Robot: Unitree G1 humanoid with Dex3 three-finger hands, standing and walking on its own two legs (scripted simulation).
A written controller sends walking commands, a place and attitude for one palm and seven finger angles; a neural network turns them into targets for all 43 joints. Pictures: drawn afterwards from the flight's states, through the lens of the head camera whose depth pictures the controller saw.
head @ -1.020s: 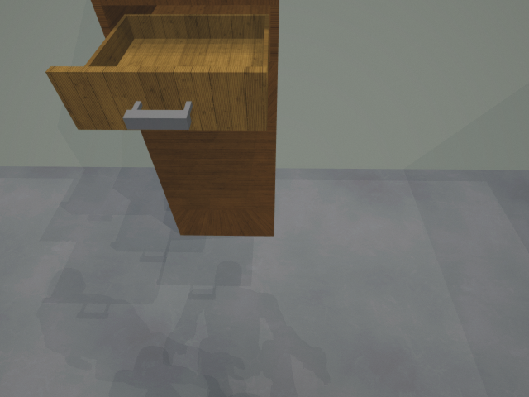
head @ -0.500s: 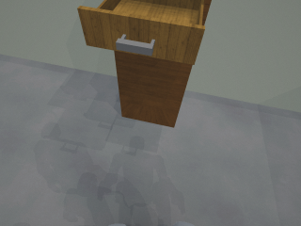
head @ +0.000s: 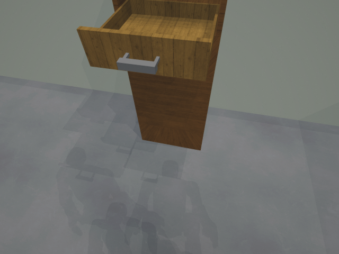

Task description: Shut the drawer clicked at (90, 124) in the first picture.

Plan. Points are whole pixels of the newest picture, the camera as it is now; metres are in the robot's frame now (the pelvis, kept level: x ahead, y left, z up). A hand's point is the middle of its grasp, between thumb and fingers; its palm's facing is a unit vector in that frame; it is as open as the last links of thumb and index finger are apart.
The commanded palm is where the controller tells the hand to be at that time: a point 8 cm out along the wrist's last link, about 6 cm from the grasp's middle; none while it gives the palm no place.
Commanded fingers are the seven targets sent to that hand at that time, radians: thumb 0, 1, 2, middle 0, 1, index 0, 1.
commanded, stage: stand and wait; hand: left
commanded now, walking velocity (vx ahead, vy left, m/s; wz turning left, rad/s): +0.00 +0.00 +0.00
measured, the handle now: (139, 61) +0.59 +0.11 +0.13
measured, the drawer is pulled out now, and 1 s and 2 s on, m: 0.30 0.30 0.30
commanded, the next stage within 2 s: look at it before walking up in 0.36 s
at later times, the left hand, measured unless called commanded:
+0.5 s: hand out of the picture +0.03 +0.16 -0.17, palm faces +0.01 -0.98 -0.20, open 7.3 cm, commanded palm none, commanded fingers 0.00 0.90 0.90 -0.20 -0.30 -0.20 -0.30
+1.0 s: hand out of the picture +0.02 +0.18 -0.17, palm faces +0.01 -0.98 -0.20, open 7.4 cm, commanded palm none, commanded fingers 0.00 0.90 0.90 -0.20 -0.30 -0.20 -0.30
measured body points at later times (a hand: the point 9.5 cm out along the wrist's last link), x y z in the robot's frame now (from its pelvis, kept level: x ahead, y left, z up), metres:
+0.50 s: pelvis +0.01 -0.02 +0.00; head +0.03 -0.02 +0.45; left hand +0.03 +0.21 -0.16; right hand +0.00 -0.24 -0.16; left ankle +0.01 +0.14 -0.74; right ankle -0.01 -0.11 -0.74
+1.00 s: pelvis +0.01 +0.00 +0.00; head +0.03 +0.00 +0.45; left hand +0.02 +0.23 -0.16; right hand +0.00 -0.22 -0.16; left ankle +0.01 +0.14 -0.74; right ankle -0.01 -0.11 -0.74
